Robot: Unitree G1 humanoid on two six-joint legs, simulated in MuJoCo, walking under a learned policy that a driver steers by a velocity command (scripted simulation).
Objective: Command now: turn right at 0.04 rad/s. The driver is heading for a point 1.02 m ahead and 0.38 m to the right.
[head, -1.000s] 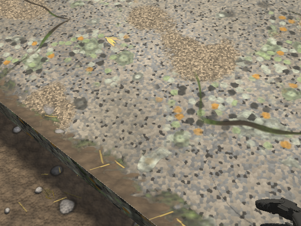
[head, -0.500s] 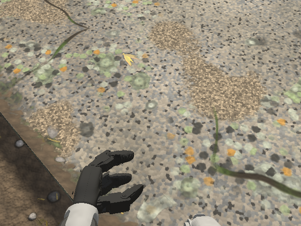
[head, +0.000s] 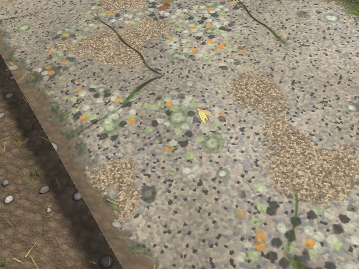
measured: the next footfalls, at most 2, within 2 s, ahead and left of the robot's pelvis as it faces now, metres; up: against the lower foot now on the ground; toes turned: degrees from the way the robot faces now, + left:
left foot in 0.32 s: +0.07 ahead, +0.22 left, -0.19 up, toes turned -11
right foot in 1.18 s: -0.08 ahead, -0.26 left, +0.00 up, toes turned -51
